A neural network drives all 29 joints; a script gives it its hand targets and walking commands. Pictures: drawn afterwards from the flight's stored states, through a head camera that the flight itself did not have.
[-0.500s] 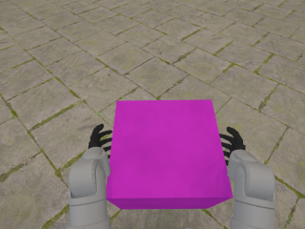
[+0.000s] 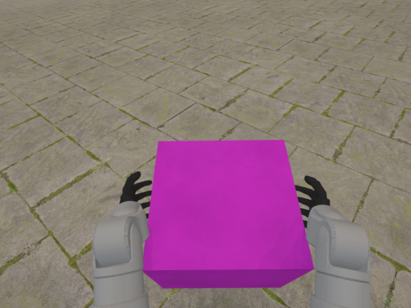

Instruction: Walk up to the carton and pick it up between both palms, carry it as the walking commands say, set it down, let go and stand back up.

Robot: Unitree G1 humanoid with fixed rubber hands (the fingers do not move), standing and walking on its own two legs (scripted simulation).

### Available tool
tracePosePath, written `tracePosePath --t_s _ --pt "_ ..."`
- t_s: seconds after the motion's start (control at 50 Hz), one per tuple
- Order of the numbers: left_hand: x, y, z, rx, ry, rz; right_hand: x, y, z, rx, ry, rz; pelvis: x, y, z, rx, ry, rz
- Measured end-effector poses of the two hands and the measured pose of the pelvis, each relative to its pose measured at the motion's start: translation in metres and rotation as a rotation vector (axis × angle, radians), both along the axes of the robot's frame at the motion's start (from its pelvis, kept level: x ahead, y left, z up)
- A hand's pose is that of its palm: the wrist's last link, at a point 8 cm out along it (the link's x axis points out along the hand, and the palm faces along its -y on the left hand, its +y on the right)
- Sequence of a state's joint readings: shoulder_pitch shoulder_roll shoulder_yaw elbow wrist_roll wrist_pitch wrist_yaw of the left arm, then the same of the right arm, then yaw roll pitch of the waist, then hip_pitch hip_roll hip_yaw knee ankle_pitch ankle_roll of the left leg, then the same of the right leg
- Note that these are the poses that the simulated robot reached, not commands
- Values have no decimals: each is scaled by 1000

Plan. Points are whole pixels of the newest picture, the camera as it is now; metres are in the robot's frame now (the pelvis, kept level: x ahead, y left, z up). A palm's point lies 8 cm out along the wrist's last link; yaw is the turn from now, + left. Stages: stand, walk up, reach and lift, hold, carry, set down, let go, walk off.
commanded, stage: carry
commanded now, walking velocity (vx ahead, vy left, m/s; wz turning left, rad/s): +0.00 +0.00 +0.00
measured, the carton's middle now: (221, 216) +0.32 +0.00 +0.02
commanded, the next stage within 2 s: none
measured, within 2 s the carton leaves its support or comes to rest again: neither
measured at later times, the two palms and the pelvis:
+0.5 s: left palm (118, 233) +0.22 +0.17 +0.11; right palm (323, 237) +0.23 -0.16 +0.10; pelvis -0.04 +0.01 +0.00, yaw +0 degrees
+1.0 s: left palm (119, 237) +0.23 +0.18 +0.09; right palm (317, 242) +0.23 -0.15 +0.08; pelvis -0.04 +0.01 +0.00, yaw +0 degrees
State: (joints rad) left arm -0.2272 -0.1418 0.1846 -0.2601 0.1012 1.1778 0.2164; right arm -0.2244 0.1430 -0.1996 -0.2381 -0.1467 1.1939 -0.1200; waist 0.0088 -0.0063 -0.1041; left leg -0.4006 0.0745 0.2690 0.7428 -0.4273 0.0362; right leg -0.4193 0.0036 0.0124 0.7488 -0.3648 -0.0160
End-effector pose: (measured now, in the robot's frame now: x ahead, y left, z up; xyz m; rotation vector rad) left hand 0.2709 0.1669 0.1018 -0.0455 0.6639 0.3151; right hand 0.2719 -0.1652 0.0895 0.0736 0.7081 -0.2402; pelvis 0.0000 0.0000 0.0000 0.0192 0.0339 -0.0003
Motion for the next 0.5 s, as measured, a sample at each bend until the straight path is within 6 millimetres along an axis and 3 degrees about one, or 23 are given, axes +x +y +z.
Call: tracePosePath --t_s 0.16,0.32,0.5 --pt "-15 7 -7 -13 13 1 -15 7 -2 -15 13 2 -17 6 0 -9 -4 1" --pt "-32 7 5 -15 -32 1 -32 6 10 -17 -33 2 -30 5 0 -8 -28 1" --pt "-48 8 8 -11 -31 4 -47 7 11 -12 -30 6 -42 5 -1 -8 -46 1"
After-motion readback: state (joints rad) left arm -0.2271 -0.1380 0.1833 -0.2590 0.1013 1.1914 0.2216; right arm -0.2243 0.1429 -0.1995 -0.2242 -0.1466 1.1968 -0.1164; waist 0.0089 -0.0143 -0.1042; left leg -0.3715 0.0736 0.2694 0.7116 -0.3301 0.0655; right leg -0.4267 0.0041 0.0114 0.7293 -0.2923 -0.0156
